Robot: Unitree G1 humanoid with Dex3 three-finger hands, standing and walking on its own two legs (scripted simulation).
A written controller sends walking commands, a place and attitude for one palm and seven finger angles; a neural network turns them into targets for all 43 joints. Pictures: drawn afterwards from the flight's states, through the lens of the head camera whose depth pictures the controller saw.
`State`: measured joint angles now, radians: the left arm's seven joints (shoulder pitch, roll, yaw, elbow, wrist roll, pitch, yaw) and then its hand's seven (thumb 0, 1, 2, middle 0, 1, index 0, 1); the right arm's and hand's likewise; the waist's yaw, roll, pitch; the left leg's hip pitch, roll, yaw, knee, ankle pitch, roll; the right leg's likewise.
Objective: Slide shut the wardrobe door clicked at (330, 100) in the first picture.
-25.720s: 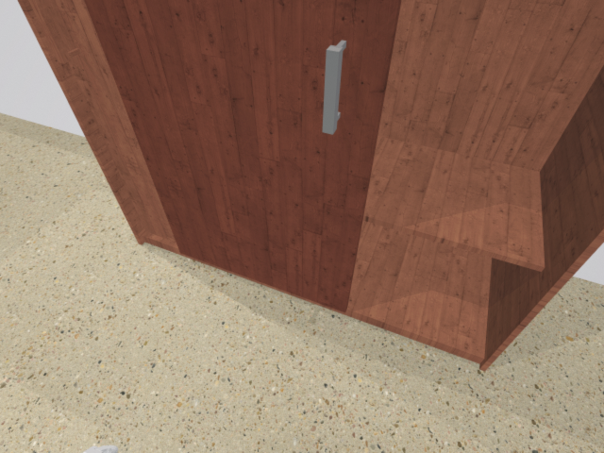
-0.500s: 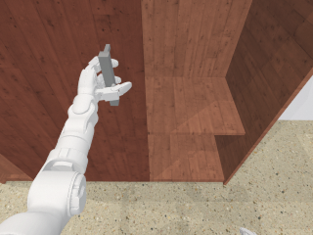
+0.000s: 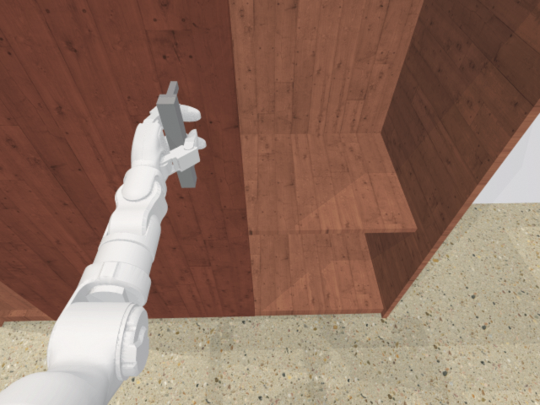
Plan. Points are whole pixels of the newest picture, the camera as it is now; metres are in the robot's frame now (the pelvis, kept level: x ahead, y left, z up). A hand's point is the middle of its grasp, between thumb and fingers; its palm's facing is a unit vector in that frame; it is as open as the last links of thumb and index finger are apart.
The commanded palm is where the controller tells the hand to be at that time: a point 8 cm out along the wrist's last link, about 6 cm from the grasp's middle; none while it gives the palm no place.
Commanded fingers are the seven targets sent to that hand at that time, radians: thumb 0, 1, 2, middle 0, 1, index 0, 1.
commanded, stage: grip the handle and tug to test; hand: left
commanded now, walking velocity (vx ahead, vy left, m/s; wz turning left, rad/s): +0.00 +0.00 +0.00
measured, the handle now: (181, 137) +0.49 +0.14 +0.14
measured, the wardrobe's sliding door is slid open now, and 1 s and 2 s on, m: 0.49 0.49 0.49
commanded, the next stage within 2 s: tug the door sideways, standing still in 0.46 s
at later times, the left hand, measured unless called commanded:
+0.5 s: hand (192, 150) +0.45 +0.11 +0.15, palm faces +0.01 -1.00 +0.00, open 5.4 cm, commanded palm +0.40 +0.17 +0.14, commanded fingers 0.00 0.90 0.90 -0.45 -1.40 -0.45 -1.40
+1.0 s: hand (192, 150) +0.45 +0.11 +0.15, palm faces +0.08 -1.00 -0.02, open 5.4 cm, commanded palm +0.43 +0.11 +0.14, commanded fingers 0.00 0.90 0.90 -0.45 -1.40 -0.45 -1.40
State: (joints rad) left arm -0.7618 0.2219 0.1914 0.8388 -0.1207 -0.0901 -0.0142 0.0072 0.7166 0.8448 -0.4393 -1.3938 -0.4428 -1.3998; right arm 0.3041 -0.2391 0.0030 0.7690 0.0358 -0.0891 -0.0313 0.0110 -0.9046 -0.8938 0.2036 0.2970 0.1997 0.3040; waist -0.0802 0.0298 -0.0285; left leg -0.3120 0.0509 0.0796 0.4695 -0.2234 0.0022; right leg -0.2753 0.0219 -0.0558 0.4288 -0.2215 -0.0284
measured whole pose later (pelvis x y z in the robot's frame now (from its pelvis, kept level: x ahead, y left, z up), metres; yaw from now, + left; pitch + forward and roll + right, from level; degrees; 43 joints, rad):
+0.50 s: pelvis +0.03 +0.00 +0.00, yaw -2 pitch +3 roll +0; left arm -0.53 0.20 0.19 0.49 -0.14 0.06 0.00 0.02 0.74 0.78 -0.39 -1.40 -0.40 -1.40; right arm 0.27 -0.24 -0.01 0.70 0.04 -0.04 -0.02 0.01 -0.90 -0.89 0.20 0.30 0.20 0.30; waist -0.07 0.03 -0.04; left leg -0.21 0.06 0.12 0.40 -0.24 0.00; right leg -0.19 0.03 -0.02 0.37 -0.23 -0.03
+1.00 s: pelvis +0.02 +0.00 +0.00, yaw +3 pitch +3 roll +0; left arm -0.71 0.12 0.07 0.66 -0.13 0.06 0.10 0.01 0.71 0.82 -0.44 -1.40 -0.44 -1.40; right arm 0.22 -0.21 -0.01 0.77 0.02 -0.06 -0.02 0.01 -0.91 -0.89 0.20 0.30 0.20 0.30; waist -0.01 0.04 -0.03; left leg -0.27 0.02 0.03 0.46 -0.25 0.00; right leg -0.22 0.00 -0.10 0.43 -0.27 -0.02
